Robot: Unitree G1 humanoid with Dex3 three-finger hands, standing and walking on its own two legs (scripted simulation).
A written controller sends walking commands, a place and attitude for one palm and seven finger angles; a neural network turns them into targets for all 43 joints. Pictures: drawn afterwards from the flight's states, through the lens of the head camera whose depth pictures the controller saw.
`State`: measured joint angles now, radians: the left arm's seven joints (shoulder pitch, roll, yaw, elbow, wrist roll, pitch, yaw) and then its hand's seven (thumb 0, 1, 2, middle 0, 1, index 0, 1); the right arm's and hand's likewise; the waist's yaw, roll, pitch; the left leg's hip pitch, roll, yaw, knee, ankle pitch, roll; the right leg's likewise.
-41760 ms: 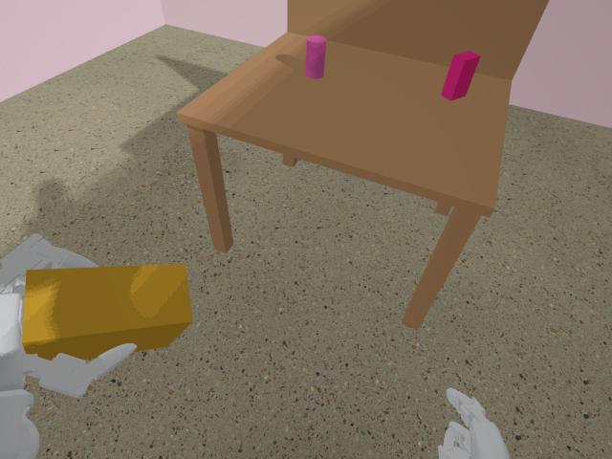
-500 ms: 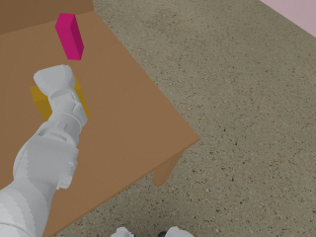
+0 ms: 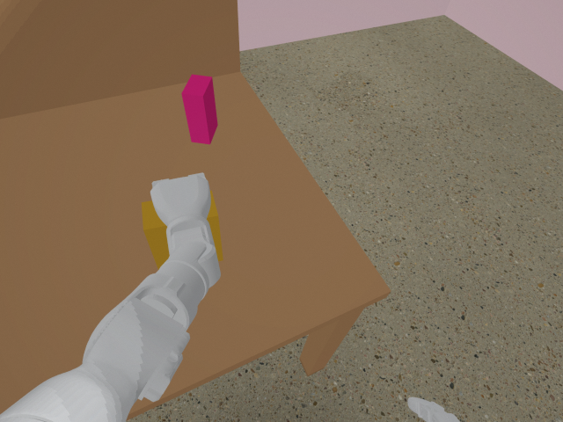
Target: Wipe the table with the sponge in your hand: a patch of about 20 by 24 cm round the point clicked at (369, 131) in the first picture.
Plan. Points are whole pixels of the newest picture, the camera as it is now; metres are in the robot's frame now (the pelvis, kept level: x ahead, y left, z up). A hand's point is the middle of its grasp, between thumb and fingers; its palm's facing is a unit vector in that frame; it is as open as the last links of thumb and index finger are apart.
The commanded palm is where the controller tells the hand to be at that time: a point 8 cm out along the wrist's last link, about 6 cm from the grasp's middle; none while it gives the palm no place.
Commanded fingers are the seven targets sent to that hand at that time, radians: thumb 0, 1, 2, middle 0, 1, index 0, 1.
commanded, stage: wipe back along the third lane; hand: left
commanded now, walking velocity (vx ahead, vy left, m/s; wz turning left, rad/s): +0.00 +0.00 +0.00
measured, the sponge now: (187, 241) +0.42 +0.18 -0.06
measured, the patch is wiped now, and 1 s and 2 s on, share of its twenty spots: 1.00 1.00 1.00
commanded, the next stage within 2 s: slide back across to the middle lane in 1.14 s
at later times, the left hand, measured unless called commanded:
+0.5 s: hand (201, 248) +0.37 +0.14 +0.00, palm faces -0.08 +0.00 -1.00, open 10.3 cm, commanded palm +0.33 +0.12 +0.02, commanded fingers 0.00 0.10 1.30 -1.20 -1.60 -1.20 -1.60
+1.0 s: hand (211, 271) +0.34 +0.12 +0.00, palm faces -0.07 -0.02 -1.00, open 10.3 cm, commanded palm +0.29 +0.10 +0.03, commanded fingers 0.00 0.10 1.30 -1.20 -1.60 -1.20 -1.60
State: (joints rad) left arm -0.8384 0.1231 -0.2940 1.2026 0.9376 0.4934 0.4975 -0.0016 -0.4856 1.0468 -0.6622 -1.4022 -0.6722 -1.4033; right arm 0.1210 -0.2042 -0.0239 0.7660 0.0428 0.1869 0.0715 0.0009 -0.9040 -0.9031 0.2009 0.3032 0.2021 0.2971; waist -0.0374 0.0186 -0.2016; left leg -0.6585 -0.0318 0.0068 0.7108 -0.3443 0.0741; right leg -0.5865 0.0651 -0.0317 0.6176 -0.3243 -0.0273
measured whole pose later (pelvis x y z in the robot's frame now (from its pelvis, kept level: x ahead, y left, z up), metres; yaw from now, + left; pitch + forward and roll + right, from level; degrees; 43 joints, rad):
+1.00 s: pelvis -0.02 -0.05 +0.01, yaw +1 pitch +9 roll +0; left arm -0.52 0.07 -0.37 0.96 0.93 0.53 0.49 0.00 -0.49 1.05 -0.66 -1.40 -0.67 -1.40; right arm 0.09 -0.22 -0.02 0.74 0.07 0.23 0.03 0.00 -0.90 -0.90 0.20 0.30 0.20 0.30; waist 0.02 0.03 -0.18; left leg -0.47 -0.01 0.00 0.60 -0.28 0.01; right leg -0.43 0.09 -0.04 0.56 -0.29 -0.09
